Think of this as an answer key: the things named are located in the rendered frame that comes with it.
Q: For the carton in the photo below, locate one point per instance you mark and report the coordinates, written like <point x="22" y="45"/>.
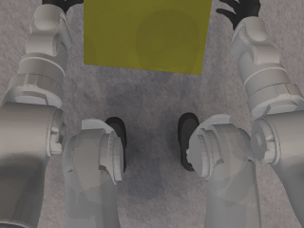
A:
<point x="158" y="35"/>

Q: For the robot left forearm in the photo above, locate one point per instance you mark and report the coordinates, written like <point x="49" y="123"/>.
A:
<point x="43" y="65"/>

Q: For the robot left upper arm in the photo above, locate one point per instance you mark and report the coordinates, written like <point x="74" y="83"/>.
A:
<point x="29" y="135"/>

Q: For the right robot foot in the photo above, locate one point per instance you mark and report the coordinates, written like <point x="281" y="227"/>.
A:
<point x="188" y="122"/>

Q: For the left robot hand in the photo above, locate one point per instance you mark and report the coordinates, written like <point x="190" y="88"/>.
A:
<point x="63" y="4"/>

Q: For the left robot shin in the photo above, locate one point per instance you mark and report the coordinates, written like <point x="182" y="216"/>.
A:
<point x="68" y="154"/>

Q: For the robot right upper arm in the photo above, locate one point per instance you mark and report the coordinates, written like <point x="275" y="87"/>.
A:
<point x="278" y="139"/>

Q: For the robot right forearm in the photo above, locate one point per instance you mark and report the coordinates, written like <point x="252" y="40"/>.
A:
<point x="265" y="79"/>

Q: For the right robot hand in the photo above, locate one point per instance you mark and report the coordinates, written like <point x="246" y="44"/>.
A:
<point x="242" y="8"/>

